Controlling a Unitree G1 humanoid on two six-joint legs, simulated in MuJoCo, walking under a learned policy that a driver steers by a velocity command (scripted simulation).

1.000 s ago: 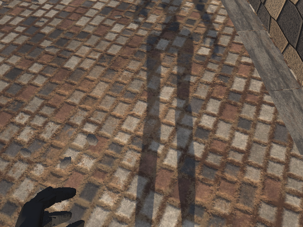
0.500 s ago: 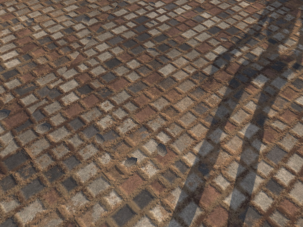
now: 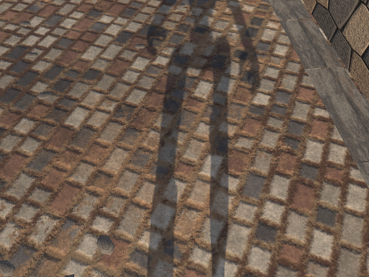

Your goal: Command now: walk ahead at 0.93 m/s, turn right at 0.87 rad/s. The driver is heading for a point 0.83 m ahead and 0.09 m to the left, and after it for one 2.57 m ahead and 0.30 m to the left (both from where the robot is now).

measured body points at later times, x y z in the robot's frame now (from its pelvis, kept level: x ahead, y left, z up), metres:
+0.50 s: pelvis +0.47 +0.00 +0.01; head +0.50 +0.00 +0.46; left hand +0.55 +0.28 -0.11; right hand +0.61 -0.28 -0.08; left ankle +0.61 +0.05 -0.69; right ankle +0.18 -0.08 -0.59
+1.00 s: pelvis +0.87 -0.03 +0.03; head +0.92 -0.01 +0.47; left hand +1.01 +0.27 -0.04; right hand +1.05 -0.29 -0.08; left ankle +0.72 +0.04 -0.57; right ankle +1.04 -0.10 -0.69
